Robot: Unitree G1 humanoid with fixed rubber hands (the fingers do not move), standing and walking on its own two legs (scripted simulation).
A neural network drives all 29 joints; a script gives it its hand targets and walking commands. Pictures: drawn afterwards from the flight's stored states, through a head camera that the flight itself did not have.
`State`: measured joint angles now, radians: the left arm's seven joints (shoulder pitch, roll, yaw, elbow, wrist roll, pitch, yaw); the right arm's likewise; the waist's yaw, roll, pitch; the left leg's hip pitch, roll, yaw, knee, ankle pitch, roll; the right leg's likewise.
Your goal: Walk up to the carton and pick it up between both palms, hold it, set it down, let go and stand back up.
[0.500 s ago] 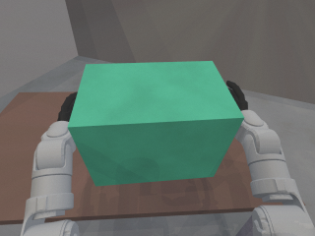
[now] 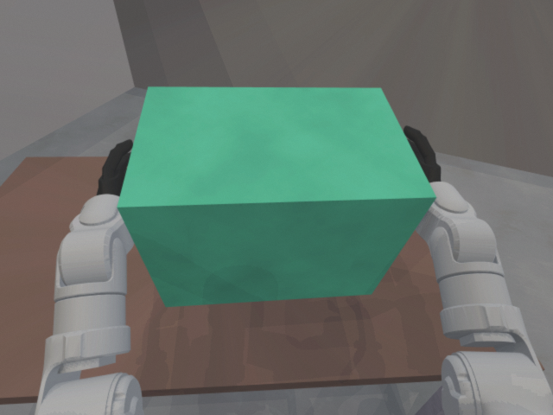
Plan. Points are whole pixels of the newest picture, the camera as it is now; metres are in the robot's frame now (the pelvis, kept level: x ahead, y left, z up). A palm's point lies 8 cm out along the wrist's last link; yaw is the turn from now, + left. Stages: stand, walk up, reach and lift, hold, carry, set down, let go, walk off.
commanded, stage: hold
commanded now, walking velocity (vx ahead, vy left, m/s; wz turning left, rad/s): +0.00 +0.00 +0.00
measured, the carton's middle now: (270, 200) +0.39 +0.00 +0.16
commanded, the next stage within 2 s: none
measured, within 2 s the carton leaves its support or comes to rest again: neither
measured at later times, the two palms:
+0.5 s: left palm (108, 222) +0.33 +0.20 +0.18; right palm (428, 205) +0.34 -0.21 +0.19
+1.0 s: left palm (120, 208) +0.36 +0.20 +0.17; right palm (422, 190) +0.37 -0.21 +0.19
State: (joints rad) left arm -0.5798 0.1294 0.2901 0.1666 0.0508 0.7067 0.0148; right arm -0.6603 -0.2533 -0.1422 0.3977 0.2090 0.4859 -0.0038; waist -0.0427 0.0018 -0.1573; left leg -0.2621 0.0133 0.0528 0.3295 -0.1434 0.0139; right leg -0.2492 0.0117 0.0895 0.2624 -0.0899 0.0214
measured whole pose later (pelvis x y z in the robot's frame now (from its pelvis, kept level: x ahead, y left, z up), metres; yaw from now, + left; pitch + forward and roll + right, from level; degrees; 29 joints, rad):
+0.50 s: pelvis -0.02 +0.00 +0.00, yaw +0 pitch +3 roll -1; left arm -0.49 0.13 0.27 0.09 0.09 0.74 -0.04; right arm -0.58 -0.25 -0.11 0.29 0.25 0.54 -0.04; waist -0.04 0.01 -0.15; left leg -0.26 0.01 0.05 0.33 -0.12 0.01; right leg -0.25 0.01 0.09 0.26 -0.07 0.02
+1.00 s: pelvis -0.01 +0.00 +0.00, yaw +0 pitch +4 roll -1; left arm -0.59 0.13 0.29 0.26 0.06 0.68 0.01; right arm -0.69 -0.25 -0.15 0.48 0.19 0.49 0.01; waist -0.04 0.00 -0.15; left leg -0.26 0.01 0.05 0.33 -0.13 0.02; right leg -0.25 0.01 0.09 0.26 -0.08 0.02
